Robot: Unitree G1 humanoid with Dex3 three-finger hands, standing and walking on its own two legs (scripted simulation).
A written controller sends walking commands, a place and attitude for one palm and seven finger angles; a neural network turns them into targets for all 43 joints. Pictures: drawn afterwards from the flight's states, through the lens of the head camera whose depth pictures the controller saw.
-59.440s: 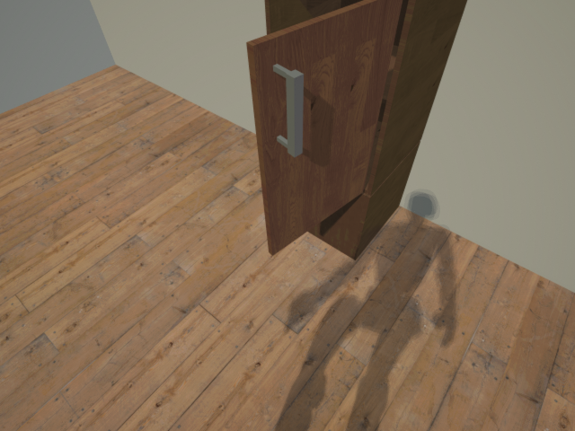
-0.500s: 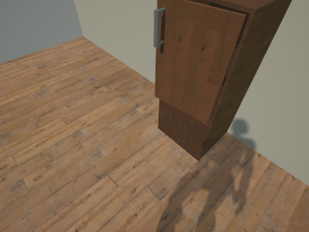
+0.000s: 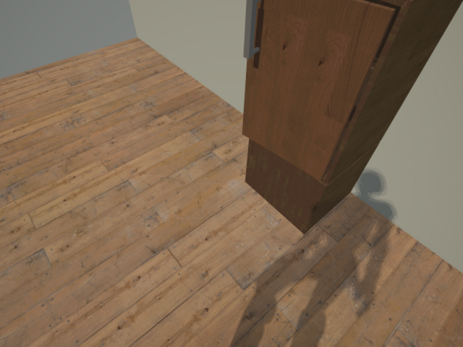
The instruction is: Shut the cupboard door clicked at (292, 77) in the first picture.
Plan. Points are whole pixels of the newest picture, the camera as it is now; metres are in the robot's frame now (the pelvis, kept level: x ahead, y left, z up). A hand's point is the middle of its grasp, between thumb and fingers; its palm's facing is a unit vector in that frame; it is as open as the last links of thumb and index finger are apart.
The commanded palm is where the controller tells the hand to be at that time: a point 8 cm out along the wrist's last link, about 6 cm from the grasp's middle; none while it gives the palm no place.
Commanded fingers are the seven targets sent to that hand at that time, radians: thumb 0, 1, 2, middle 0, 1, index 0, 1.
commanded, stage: walk to a spot facing it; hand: left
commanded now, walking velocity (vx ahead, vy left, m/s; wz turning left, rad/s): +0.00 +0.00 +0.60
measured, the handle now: (254, 27) +0.94 -0.04 +0.12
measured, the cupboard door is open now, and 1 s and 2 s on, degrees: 8 8 8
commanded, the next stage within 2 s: none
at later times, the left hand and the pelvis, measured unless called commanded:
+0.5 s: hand out of the picture +0.04 +0.25 -0.17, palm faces +0.30 -0.92 -0.25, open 7.4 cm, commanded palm none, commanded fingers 0.00 0.90 0.90 -0.20 -0.30 -0.20 -0.30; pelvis +0.00 +0.01 +0.00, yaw +17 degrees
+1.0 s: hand out of the picture -0.04 +0.14 -0.16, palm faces +0.59 -0.76 -0.28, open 7.4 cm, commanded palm none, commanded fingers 0.00 0.90 0.90 -0.20 -0.30 -0.20 -0.30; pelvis +0.04 -0.05 +0.00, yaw +37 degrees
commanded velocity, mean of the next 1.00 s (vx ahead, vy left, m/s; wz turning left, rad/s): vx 0.03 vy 0.00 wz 0.60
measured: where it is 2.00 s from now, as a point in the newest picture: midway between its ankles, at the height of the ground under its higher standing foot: (167, 343)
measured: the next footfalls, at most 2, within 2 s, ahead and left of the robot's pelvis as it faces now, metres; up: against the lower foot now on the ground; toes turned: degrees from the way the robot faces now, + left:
right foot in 0.72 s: +0.08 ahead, -0.14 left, +0.00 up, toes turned +29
left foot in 1.20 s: +0.01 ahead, +0.11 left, +0.00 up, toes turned +51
